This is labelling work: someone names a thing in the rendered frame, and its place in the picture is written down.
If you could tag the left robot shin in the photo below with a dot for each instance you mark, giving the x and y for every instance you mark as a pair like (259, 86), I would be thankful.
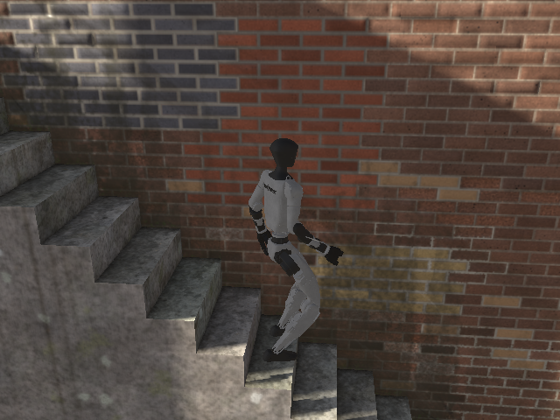
(292, 305)

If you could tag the robot right forearm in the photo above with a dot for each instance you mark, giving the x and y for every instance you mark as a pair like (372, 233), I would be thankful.
(301, 234)

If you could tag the robot left forearm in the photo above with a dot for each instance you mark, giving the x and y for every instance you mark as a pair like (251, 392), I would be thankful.
(258, 220)

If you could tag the left robot upper arm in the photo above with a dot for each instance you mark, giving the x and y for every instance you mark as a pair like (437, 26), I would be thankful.
(255, 200)

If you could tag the right robot upper arm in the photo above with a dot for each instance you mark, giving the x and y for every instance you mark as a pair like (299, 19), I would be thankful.
(294, 193)

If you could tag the right robot thigh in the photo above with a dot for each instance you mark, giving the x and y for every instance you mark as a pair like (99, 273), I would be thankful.
(294, 265)

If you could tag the robot left hand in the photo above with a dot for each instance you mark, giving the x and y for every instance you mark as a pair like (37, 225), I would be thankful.
(264, 238)

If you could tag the robot right hand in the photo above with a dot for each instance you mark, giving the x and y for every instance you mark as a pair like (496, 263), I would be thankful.
(333, 255)

